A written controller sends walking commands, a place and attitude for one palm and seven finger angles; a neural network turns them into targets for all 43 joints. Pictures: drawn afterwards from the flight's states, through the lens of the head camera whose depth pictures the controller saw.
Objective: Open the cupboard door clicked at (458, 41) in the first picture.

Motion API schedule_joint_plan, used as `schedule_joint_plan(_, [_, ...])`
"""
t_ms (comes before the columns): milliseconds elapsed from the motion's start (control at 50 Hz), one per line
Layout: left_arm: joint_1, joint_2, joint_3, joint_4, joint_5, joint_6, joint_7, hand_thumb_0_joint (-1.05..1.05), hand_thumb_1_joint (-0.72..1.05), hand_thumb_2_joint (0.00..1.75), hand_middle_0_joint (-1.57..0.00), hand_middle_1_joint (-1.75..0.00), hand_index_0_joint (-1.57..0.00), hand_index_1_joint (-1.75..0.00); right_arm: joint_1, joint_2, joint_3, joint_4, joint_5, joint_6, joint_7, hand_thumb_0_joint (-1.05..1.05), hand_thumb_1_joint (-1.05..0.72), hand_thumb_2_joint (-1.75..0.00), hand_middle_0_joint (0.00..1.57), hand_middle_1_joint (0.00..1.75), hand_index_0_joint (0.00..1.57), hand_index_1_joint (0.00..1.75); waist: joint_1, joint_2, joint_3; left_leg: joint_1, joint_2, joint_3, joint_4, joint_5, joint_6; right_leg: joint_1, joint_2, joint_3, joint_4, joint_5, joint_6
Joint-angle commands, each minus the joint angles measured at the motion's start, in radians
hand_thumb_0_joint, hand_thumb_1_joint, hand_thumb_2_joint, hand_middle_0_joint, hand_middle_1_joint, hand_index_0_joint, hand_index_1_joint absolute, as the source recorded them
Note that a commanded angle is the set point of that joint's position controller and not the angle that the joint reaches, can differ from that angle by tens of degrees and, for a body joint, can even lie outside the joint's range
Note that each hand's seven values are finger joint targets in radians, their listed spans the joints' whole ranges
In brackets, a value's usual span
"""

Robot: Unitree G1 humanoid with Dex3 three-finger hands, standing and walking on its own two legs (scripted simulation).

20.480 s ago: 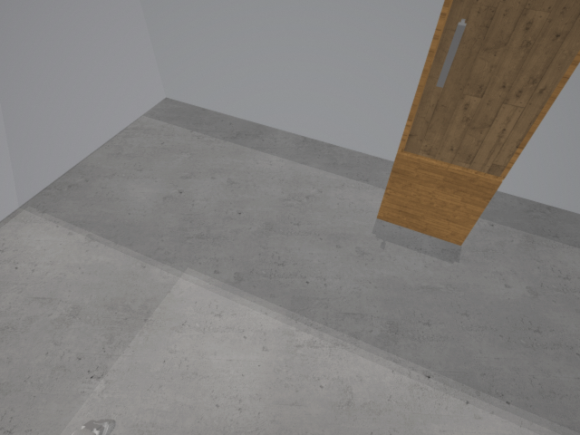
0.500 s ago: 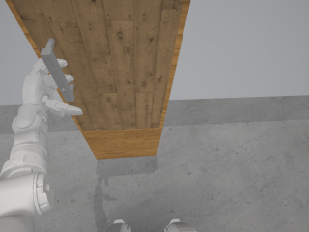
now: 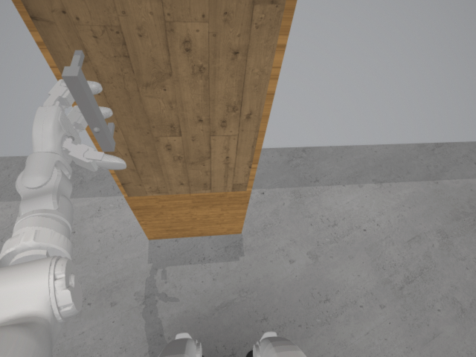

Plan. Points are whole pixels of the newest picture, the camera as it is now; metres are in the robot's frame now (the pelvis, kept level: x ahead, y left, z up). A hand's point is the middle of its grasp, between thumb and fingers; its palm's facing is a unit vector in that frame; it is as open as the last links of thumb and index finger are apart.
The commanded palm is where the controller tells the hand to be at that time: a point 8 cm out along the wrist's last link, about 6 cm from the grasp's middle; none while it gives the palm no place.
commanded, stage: close the thumb around the handle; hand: left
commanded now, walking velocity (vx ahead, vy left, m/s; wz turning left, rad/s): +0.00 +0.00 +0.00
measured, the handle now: (95, 106) +0.52 +0.23 +0.09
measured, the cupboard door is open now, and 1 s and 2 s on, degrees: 0 3 47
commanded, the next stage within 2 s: pull the door open along its arc in 0.66 s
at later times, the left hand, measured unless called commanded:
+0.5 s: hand (98, 132) +0.46 +0.21 +0.08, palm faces +0.04 -1.00 +0.00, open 6.8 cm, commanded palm +0.44 +0.26 +0.09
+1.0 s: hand (106, 139) +0.45 +0.20 +0.08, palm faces +0.05 -1.00 -0.01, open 5.7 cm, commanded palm +0.39 +0.25 +0.09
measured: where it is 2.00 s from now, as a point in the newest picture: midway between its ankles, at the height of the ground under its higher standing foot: outside the picture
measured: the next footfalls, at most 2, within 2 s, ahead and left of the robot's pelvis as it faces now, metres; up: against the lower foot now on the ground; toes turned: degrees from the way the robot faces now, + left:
none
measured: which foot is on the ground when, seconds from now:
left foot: down 0.00-1.00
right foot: down 0.00-1.00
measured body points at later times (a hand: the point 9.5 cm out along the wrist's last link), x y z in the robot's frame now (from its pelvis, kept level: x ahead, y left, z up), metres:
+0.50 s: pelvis +0.00 +0.00 +0.00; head +0.09 +0.02 +0.44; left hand +0.45 +0.27 +0.08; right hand +0.04 -0.26 -0.11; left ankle +0.01 +0.08 -0.69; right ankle +0.00 -0.11 -0.69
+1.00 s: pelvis +0.01 -0.01 +0.01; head +0.08 +0.00 +0.45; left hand +0.44 +0.25 +0.08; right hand +0.04 -0.27 -0.11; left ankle +0.01 +0.08 -0.69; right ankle +0.00 -0.11 -0.69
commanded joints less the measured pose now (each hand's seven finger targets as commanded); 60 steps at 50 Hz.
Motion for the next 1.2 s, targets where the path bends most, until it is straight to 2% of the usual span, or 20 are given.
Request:
schedule_joint_plan(0, [-0.410, 0.199, -0.006, -0.212, -0.021, -0.068, 0.009, 0.00, -0.33, 0.37, -0.31, -1.22, -0.31, -1.22, 0.112, -0.169, -0.063, -0.060, -0.002, -0.018, -0.006, 0.00, -0.90, -0.90, 0.20, 0.30, 0.20, 0.30, -0.003, 0.079, -0.405, 0.375, 0.001, -0.112, -0.106, 0.400, -0.024, 0.090, 0.030, 0.033, -0.083, 0.297, -0.001])
schedule_joint_plan(80, [-0.419, 0.215, 0.007, -0.201, -0.012, -0.051, 0.029, 0.00, -0.11, 0.47, -0.33, -1.24, -0.33, -1.24, 0.110, -0.173, -0.064, -0.064, -0.001, -0.015, -0.007, 0.00, -0.90, -0.90, 0.20, 0.30, 0.20, 0.30, 0.002, 0.073, -0.371, 0.340, -0.003, -0.106, -0.120, 0.345, -0.023, 0.093, 0.026, 0.036, -0.092, 0.267, 0.001])
schedule_joint_plan(120, [-0.445, 0.231, 0.017, -0.208, -0.001, -0.060, 0.041, 0.00, 0.00, 0.52, -0.34, -1.25, -0.34, -1.25, 0.115, -0.172, -0.063, -0.059, -0.005, -0.016, -0.007, 0.00, -0.90, -0.90, 0.20, 0.30, 0.20, 0.30, -0.003, 0.083, -0.388, 0.350, -0.003, -0.106, -0.115, 0.358, -0.022, 0.090, 0.025, 0.039, -0.088, 0.276, 0.001])
schedule_joint_plan(200, [-0.384, 0.261, 0.055, -0.254, -0.005, -0.088, 0.044, 0.00, 0.23, 0.61, -0.35, -1.28, -0.35, -1.28, 0.122, -0.171, -0.066, -0.068, -0.010, -0.018, -0.002, 0.00, -0.90, -0.90, 0.20, 0.30, 0.20, 0.30, 0.025, 0.090, -0.472, 0.381, -0.005, -0.100, -0.099, 0.455, -0.025, 0.153, 0.028, 0.044, -0.070, 0.355, -0.002])
schedule_joint_plan(240, [-0.345, 0.227, 0.033, -0.253, -0.008, -0.083, 0.035, 0.00, 0.34, 0.66, -0.36, -1.29, -0.36, -1.29, 0.109, -0.162, -0.065, -0.074, -0.005, -0.015, 0.001, 0.00, -0.90, -0.90, 0.20, 0.30, 0.20, 0.30, 0.028, 0.105, -0.446, 0.377, -0.004, -0.091, -0.102, 0.460, -0.027, 0.150, 0.028, 0.044, -0.075, 0.365, 0.001])
schedule_joint_plan(300, [-0.353, 0.205, 0.014, -0.217, -0.016, -0.062, 0.025, 0.00, 0.51, 0.73, -0.37, -1.31, -0.37, -1.31, 0.105, -0.167, -0.065, -0.074, -0.001, -0.010, -0.002, 0.00, -0.90, -0.90, 0.20, 0.30, 0.20, 0.30, 0.009, 0.053, -0.376, 0.336, -0.004, -0.092, -0.112, 0.392, -0.019, 0.133, 0.030, 0.041, -0.089, 0.325, 0.001])
schedule_joint_plan(360, [-0.389, 0.198, 0.002, -0.250, -0.017, -0.062, 0.026, 0.00, 0.68, 0.80, -0.38, -1.33, -0.38, -1.33, 0.098, -0.164, -0.064, -0.075, 0.000, -0.012, -0.006, 0.00, -0.90, -0.90, 0.20, 0.30, 0.20, 0.30, 0.010, 0.100, -0.383, 0.360, -0.004, -0.096, -0.119, 0.381, -0.025, 0.114, 0.026, 0.038, -0.091, 0.304, -0.001])
schedule_joint_plan(400, [-0.420, 0.202, 0.000, -0.244, -0.018, -0.070, 0.031, 0.00, 0.79, 0.85, -0.39, -1.34, -0.39, -1.34, 0.103, -0.167, -0.065, -0.066, -0.002, -0.015, -0.009, 0.00, -0.90, -0.90, 0.20, 0.30, 0.20, 0.30, -0.004, 0.063, -0.377, 0.359, -0.002, -0.102, -0.112, 0.372, -0.020, 0.106, 0.027, 0.041, -0.093, 0.299, 0.000])
schedule_joint_plan(440, [-0.441, 0.186, -0.017, -0.247, -0.011, -0.078, 0.034, 0.00, 0.90, 0.90, -0.40, -1.35, -0.40, -1.35, 0.099, -0.163, -0.064, -0.060, -0.002, -0.018, -0.009, 0.00, -0.90, -0.90, 0.20, 0.30, 0.20, 0.30, -0.005, 0.111, -0.389, 0.379, -0.003, -0.104, -0.113, 0.368, -0.026, 0.086, 0.024, 0.040, -0.090, 0.286, 0.000])
schedule_joint_plan(480, [-0.455, 0.161, -0.036, -0.239, -0.007, -0.082, 0.037, 0.00, 0.90, 0.90, -0.40, -1.35, -0.40, -1.35, 0.100, -0.163, -0.065, -0.052, -0.004, -0.023, -0.007, 0.00, -0.90, -0.90, 0.20, 0.30, 0.20, 0.30, -0.009, 0.115, -0.391, 0.398, -0.001, -0.116, -0.113, 0.364, -0.030, 0.061, 0.025, 0.034, -0.088, 0.263, -0.002])
schedule_joint_plan(600, [-0.455, 0.222, 0.020, -0.217, -0.003, -0.079, 0.059, 0.00, 0.90, 0.90, -0.40, -1.35, -0.40, -1.35, 0.100, -0.168, -0.062, -0.056, -0.006, -0.025, -0.009, 0.00, -0.90, -0.90, 0.20, 0.30, 0.20, 0.30, 0.007, 0.077, -0.404, 0.351, -0.009, -0.109, -0.109, 0.355, -0.024, 0.105, 0.023, 0.041, -0.080, 0.278, -0.001])
schedule_joint_plan(660, [-0.465, 0.176, -0.021, -0.204, 0.005, -0.078, 0.062, 0.00, 0.90, 0.90, -0.40, -1.35, -0.40, -1.35, 0.096, -0.162, -0.062, -0.055, -0.004, -0.025, -0.007, 0.00, -0.90, -0.90, 0.20, 0.30, 0.20, 0.30, -0.004, 0.076, -0.383, 0.350, -0.008, -0.109, -0.112, 0.331, -0.025, 0.087, 0.022, 0.038, -0.086, 0.262, 0.001])
schedule_joint_plan(720, [-0.469, 0.189, -0.015, -0.242, 0.010, -0.092, 0.067, 0.00, 0.90, 0.90, -0.40, -1.35, -0.40, -1.35, 0.098, -0.164, -0.064, -0.056, -0.007, -0.027, -0.005, 0.00, -0.90, -0.90, 0.20, 0.30, 0.20, 0.30, 0.002, 0.108, -0.437, 0.383, -0.009, -0.110, -0.106, 0.367, -0.026, 0.098, 0.022, 0.043, -0.080, 0.285, -0.001])
schedule_joint_plan(800, [-0.379, 0.195, -0.002, -0.243, 0.000, -0.096, 0.053, 0.00, 0.90, 0.90, -0.40, -1.35, -0.40, -1.35, 0.091, -0.163, -0.063, -0.072, -0.004, -0.025, -0.004, 0.00, -0.90, -0.90, 0.20, 0.30, 0.20, 0.30, 0.019, 0.071, -0.427, 0.351, -0.013, -0.095, -0.110, 0.361, -0.020, 0.150, 0.025, 0.048, -0.086, 0.307, -0.002])
schedule_joint_plan(880, [-0.252, 0.176, -0.005, -0.342, -0.023, -0.089, 0.037, 0.00, 0.90, 0.90, -0.40, -1.35, -0.40, -1.35, 0.068, -0.154, -0.066, -0.099, 0.004, -0.022, 0.002, 0.00, -0.90, -0.90, 0.20, 0.30, 0.20, 0.30, 0.051, 0.105, -0.458, 0.367, -0.014, -0.076, -0.119, 0.409, -0.021, 0.210, 0.025, 0.052, -0.089, 0.369, -0.002])
schedule_joint_plan(900, [-0.207, 0.178, 0.001, -0.363, -0.031, -0.086, 0.035, 0.00, 0.90, 0.90, -0.40, -1.35, -0.40, -1.35, 0.069, -0.155, -0.068, -0.108, 0.005, -0.021, 0.003, 0.00, -0.90, -0.90, 0.20, 0.30, 0.20, 0.30, 0.056, 0.069, -0.465, 0.362, -0.013, -0.078, -0.119, 0.432, -0.018, 0.237, 0.027, 0.051, -0.086, 0.392, -0.004])
schedule_joint_plan(1080, [0.265, 0.033, -0.045, -0.726, -0.112, -0.032, 0.045, 0.00, 0.90, 0.90, -0.40, -1.35, -0.40, -1.35, -0.019, -0.125, -0.076, -0.182, 0.024, -0.055, 0.019, 0.00, -0.90, -0.90, 0.20, 0.30, 0.20, 0.30, 0.112, 0.055, -0.397, 0.370, -0.016, -0.040, -0.171, 0.490, -0.014, 0.351, 0.019, 0.049, -0.116, 0.495, 0.003])
schedule_joint_plan(1140, [0.366, -0.004, -0.065, -0.826, -0.116, -0.015, 0.068, 0.00, 0.90, 0.90, -0.40, -1.35, -0.40, -1.35, -0.050, -0.120, -0.075, -0.194, 0.025, -0.070, 0.020, 0.00, -0.90, -0.90, 0.20, 0.30, 0.20, 0.30, 0.112, 0.030, -0.343, 0.365, -0.017, -0.043, -0.184, 0.486, -0.015, 0.345, 0.017, 0.043, -0.119, 0.492, 0.006])
schedule_joint_plan(1160, [0.364, -0.045, 0.056, -0.910, -0.173, -0.003, 0.212, 0.00, 0.90, 0.90, -0.40, -1.35, -0.40, -1.35, -0.101, -0.084, -0.075, -0.200, 0.018, -0.086, 0.020, 0.00, -0.90, -0.90, 0.20, 0.30, 0.20, 0.30, 0.201, 0.010, -0.336, 0.328, -0.025, -0.037, -0.194, 0.473, -0.026, 0.355, 0.015, 0.028, -0.128, 0.463, 0.005])
schedule_joint_plan(1180, [0.420, -0.138, -0.039, -0.923, -0.140, 0.017, 0.285, 0.00, 0.90, 0.90, -0.40, -1.35, -0.40, -1.35, -0.109, -0.082, -0.071, -0.197, 0.011, -0.099, 0.027, 0.00, -0.90, -0.90, 0.20, 0.30, 0.20, 0.30, 0.164, 0.050, -0.305, 0.355, -0.024, -0.035, -0.199, 0.467, -0.033, 0.334, 0.015, 0.022, -0.124, 0.446, 0.005])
